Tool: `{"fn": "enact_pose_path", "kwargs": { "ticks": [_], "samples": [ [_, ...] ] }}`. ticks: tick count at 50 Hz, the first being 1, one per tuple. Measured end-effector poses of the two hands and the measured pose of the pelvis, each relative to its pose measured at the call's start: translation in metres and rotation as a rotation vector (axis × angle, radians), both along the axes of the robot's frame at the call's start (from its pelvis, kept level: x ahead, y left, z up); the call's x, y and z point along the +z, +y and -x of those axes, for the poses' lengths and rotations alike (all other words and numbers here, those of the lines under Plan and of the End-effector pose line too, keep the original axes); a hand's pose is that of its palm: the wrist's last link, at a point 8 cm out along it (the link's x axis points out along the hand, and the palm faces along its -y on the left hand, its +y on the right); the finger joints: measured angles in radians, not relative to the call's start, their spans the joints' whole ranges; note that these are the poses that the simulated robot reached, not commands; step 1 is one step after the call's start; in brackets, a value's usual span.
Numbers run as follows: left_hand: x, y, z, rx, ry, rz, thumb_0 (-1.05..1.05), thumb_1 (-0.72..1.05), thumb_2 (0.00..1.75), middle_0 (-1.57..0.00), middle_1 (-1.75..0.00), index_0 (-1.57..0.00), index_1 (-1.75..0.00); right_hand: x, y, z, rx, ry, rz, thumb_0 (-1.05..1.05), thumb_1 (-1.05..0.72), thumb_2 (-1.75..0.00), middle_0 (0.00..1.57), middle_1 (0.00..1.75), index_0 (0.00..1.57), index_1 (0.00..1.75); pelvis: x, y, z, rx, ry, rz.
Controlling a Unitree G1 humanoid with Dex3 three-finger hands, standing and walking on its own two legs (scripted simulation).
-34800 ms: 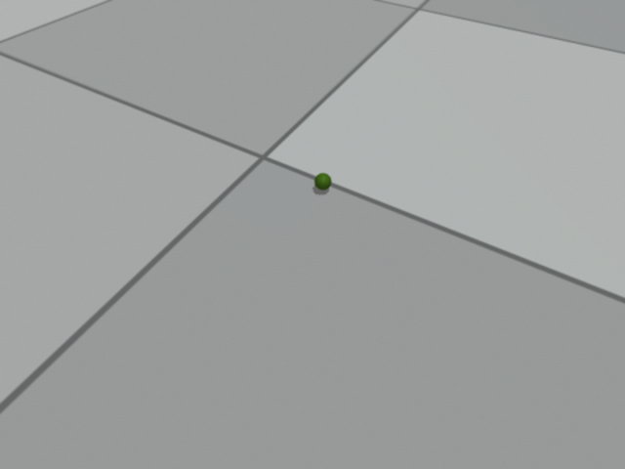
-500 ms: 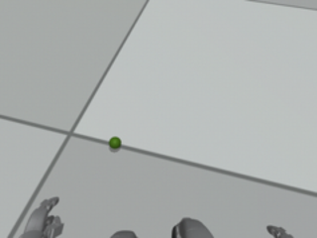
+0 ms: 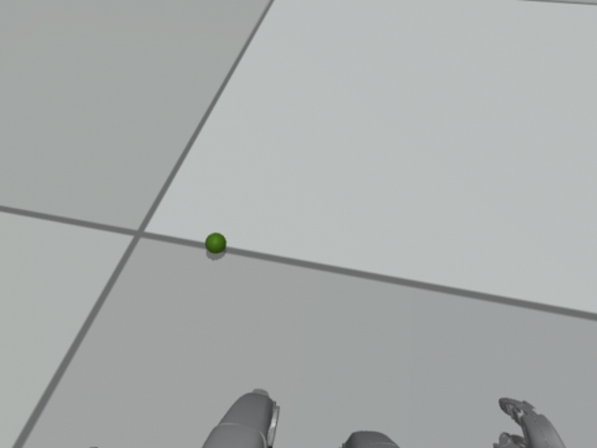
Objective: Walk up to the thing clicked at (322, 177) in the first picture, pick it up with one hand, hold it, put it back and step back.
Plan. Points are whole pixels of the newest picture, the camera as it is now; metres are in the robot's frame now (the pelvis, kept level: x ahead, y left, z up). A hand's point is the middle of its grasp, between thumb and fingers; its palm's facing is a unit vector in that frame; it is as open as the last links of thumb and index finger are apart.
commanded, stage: step back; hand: left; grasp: from above
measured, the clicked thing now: (215, 243) +0.84 +0.36 -0.72
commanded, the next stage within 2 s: stand in 1.92 s
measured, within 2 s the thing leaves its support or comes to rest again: neither
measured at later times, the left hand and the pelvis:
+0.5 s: hand out of the picture -0.09 +0.28 -0.14, palm faces +0.09 -0.91 -0.40, open 7.4 cm; pelvis -0.18 +0.00 +0.01, yaw +4 degrees
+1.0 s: hand out of the picture -0.21 +0.27 -0.14, palm faces +0.06 -0.92 -0.39, open 7.4 cm; pelvis -0.25 -0.01 +0.01, yaw +3 degrees
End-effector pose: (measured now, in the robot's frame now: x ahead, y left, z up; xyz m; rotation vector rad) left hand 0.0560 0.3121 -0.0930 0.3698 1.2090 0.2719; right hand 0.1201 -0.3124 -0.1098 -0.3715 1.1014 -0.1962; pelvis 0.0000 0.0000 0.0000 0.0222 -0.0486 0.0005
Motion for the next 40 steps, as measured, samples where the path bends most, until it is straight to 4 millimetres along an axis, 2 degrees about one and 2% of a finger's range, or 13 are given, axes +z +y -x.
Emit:
{"fn": "enact_pose_path", "kwargs": {
  "ticks": [3, 8, 14, 19, 24, 29, 33, 36, 40],
  "samples": [
    [0.008, -0.004, 0.016, 0.012, -0.015, -0.014, 0.01, 0.9, 0.89, -0.2, -0.3, -0.2, -0.3, -0.001, -0.005, 0.031, 0.006, 0.042, -0.003, 0.0, -0.9, -0.9, 0.21, 0.3, 0.2, 0.3, 0.005, -0.003, 0.017, 0.02, 0.009, -0.012],
    [0.013, 0.0, 0.029, 0.014, -0.102, -0.037, 0.01, 0.9, 0.89, -0.2, -0.3, -0.2, -0.3, -0.007, -0.007, 0.082, 0.035, 0.138, 0.015, 0.0, -0.9, -0.9, 0.21, 0.3, 0.2, 0.3, 0.003, -0.005, 0.051, 0.071, 0.013, -0.007],
    [-0.003, 0.015, 0.058, 0.021, -0.175, -0.023, 0.0, 0.9, 0.89, -0.2, -0.3, -0.2, -0.3, -0.009, 0.006, 0.126, 0.075, 0.155, 0.038, 0.01, -0.9, -0.9, 0.21, 0.3, 0.2, 0.3, -0.009, 0.003, 0.104, 0.125, 0.002, -0.01],
    [-0.007, 0.016, 0.1, 0.046, -0.126, 0.004, 0.01, 0.9, 0.89, -0.2, -0.3, -0.2, -0.3, 0.006, 0.015, 0.16, 0.078, 0.126, 0.025, 0.01, -0.9, -0.9, 0.21, 0.3, 0.2, 0.3, 0.0, 0.004, 0.139, 0.111, -0.012, 0.019],
    [-0.006, 0.009, 0.151, 0.06, -0.092, 0.017, 0.01, 0.9, 0.89, -0.2, -0.3, -0.2, -0.3, 0.016, 0.013, 0.175, 0.089, 0.069, 0.029, 0.01, -0.9, -0.9, 0.21, 0.3, 0.2, 0.3, 0.006, -0.002, 0.172, 0.084, 0.005, 0.034],
    [-0.012, -0.003, 0.207, 0.028, -0.021, 0.006, 0.0, 0.9, 0.89, -0.2, -0.3, -0.2, -0.3, 0.011, -0.001, 0.187, 0.081, -0.024, 0.01, 0.0, -0.9, -0.9, 0.21, 0.3, 0.2, 0.3, -0.002, -0.014, 0.204, 0.029, 0.012, 0.025],
    [-0.009, -0.017, 0.251, 0.037, 0.021, 0.01, 0.01, 0.9, 0.89, -0.2, -0.3, -0.2, -0.3, 0.006, -0.008, 0.212, 0.048, -0.021, -0.013, 0.0, -0.9, -0.9, 0.21, 0.3, 0.2, 0.3, 0.0, -0.021, 0.225, 0.017, -0.008, 0.043],
    [-0.004, -0.02, 0.272, 0.056, 0.028, 0.01, 0.01, 0.9, 0.89, -0.2, -0.3, -0.2, -0.3, 0.005, -0.011, 0.235, 0.033, 0.008, -0.029, 0.0, -0.9, -0.9, 0.21, 0.3, 0.2, 0.3, 0.005, -0.02, 0.234, 0.021, -0.008, 0.022],
    [-0.002, -0.013, 0.282, 0.075, -0.002, 0.009, 0.01, 0.9, 0.89, -0.2, -0.3, -0.2, -0.3, 0.0, -0.011, 0.266, 0.041, 0.075, -0.023, 0.0, -0.9, -0.9, 0.21, 0.3, 0.2, 0.3, 0.005, -0.016, 0.243, 0.056, 0.001, 0.018]
  ]
}}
